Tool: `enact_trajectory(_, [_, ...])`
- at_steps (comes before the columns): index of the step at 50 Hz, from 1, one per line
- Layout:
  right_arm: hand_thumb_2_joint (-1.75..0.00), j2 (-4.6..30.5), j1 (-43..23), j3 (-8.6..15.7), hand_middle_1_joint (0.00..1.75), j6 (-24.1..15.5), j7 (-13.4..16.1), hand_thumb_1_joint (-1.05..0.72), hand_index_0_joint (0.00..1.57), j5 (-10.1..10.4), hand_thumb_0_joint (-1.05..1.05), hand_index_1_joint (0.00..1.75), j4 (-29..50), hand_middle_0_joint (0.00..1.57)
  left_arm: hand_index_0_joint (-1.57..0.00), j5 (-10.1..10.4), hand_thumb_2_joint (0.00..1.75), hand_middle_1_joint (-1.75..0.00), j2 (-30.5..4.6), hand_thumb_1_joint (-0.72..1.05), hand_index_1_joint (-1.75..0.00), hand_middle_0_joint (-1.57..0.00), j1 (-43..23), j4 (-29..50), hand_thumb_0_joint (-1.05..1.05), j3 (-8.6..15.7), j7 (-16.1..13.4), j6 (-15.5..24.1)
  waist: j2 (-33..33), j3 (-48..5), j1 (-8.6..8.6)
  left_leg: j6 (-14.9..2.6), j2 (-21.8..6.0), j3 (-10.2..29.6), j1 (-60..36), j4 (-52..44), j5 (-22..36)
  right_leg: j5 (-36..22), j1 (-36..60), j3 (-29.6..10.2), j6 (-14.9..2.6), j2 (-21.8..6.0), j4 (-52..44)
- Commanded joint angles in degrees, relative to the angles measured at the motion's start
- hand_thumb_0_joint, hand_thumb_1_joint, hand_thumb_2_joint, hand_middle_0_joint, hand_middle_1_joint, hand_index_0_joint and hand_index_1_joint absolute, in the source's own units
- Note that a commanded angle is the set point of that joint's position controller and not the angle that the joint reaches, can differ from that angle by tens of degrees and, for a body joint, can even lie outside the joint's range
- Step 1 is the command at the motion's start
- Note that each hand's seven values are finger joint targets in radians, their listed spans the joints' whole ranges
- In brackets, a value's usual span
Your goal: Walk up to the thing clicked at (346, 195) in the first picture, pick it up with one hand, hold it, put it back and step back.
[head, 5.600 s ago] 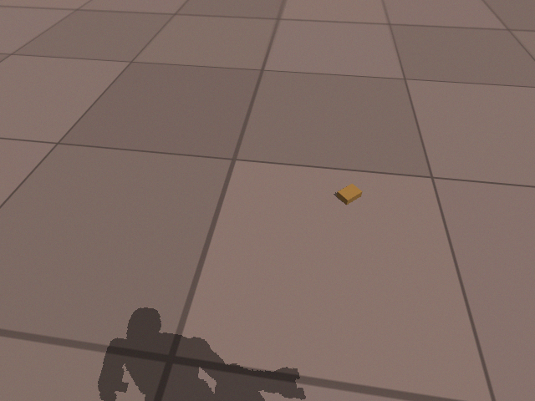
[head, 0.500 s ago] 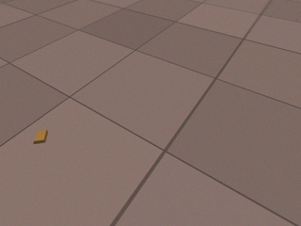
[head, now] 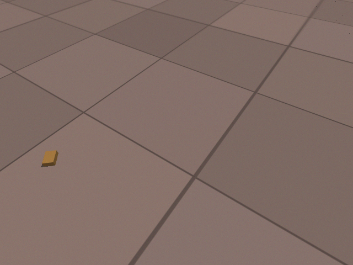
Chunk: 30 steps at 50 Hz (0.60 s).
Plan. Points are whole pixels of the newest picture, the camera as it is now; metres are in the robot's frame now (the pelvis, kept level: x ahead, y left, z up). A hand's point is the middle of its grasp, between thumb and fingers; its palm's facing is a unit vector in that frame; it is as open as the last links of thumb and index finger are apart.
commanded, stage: stand
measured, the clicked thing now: (50, 158) +0.97 +0.85 -0.76
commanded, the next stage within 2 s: walk up in 1.20 s
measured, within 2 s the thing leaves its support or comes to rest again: neither
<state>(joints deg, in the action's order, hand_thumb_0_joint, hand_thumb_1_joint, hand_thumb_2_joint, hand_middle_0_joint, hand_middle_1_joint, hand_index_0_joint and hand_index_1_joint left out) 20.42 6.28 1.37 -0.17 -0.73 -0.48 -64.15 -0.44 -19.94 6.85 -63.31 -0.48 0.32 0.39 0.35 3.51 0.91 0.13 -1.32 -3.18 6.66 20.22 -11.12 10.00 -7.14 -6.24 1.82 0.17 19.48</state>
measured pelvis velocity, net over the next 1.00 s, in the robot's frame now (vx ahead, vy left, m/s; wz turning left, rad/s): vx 0.01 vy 0.00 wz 0.02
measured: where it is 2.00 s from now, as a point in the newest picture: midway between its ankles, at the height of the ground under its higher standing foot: outside the picture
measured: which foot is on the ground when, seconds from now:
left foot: down 0.00-1.00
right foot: down 0.00-1.00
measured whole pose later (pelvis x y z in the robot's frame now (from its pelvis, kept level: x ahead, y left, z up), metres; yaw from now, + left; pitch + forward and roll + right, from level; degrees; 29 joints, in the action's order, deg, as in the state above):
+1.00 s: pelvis +0.01 +0.00 +0.00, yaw +1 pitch -2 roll +0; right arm 20.3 6.5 1.1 -0.4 -0.5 -0.5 -64.0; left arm -0.5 -19.9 7.3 -63.2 -0.6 0.2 0.3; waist 0.4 3.3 0.5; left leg -0.1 -0.7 -2.2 6.2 19.8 -11.2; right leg 10.5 -6.2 -5.2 2.0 -0.5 18.9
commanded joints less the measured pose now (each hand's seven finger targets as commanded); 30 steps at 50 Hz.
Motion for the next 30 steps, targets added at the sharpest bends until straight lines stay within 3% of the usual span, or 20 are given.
enact_trajectory(1, [-0.90,12.1,-2.1,2.2,0.30,-1.2,0.5,-0.90,0.20,0.1,0.00,0.30,3.5,0.20,-0.20,-0.2,0.90,-0.30,-12.1,0.90,-0.30,-0.20,-1.4,3.3,0.00,2.4,-1.0,1.5,-0.5,-5.2,-0.25,-1.83,-6.8,5.7,-3.1,-3.6,3.9,-8.6,-1.8,-3.0,-2.70,-6.0,-2.8])
enact_trajectory(7, [-0.90,12.1,-2.1,2.1,0.30,-1.2,0.6,-0.90,0.20,0.0,0.00,0.30,3.3,0.20,-0.20,-0.2,0.90,-0.30,-12.2,0.90,-0.30,-0.20,-1.9,3.3,0.00,2.4,-1.0,1.3,-0.6,-4.0,-0.23,-1.72,-6.8,6.1,-2.1,-4.2,2.3,-6.9,-2.2,-2.8,-2.81,-5.8,-2.6])
enact_trajectory(18, [-0.90,12.2,-1.8,2.2,0.30,-1.3,0.7,-0.90,0.20,0.1,0.00,0.30,3.4,0.20,-0.20,-0.3,0.90,-0.30,-12.1,0.90,-0.30,-0.20,-1.9,3.3,0.00,2.3,-1.1,1.4,-0.7,-5.4,-0.12,-1.74,-6.8,5.9,-4.0,-3.0,7.8,-10.7,-1.7,-2.2,-2.66,-6.1,-2.0])
enact_trajectory(22, [-0.90,12.0,-1.8,2.0,0.30,-1.3,0.7,-0.90,0.20,0.1,0.00,0.30,3.3,0.20,-0.20,-0.2,0.90,-0.30,-12.0,0.90,-0.30,-0.20,-1.5,3.2,0.00,2.2,-1.1,1.3,-0.4,-4.5,-0.20,-1.59,-6.7,6.0,-3.0,-3.3,6.6,-9.8,-1.5,-2.2,-2.63,-6.1,-2.2])
enact_trajectory(29, [-0.90,12.0,-1.9,2.1,0.30,-1.3,0.9,-0.90,0.20,0.1,0.00,0.30,3.6,0.20,-0.20,-0.2,0.90,-0.30,-12.0,0.90,-0.30,-0.20,-1.5,3.5,0.00,2.4,-1.2,1.4,-0.5,-5.8,-0.32,-1.66,-6.9,5.7,-4.3,-3.0,10.2,-12.5,-0.5,-2.0,-2.52,-6.3,-2.0])
enact_trajectory(30, [-0.90,11.9,-1.7,1.9,0.30,-1.4,0.8,-0.90,0.20,0.1,0.00,0.30,3.4,0.20,-0.20,-0.1,0.90,-0.30,-12.1,0.90,-0.30,-0.20,-1.4,3.2,0.00,2.3,-1.2,1.4,-0.7,-4.7,-0.21,-1.45,-6.8,6.0,-3.5,-3.3,9.0,-10.7,-1.1,-1.9,-2.48,-6.2,-2.1])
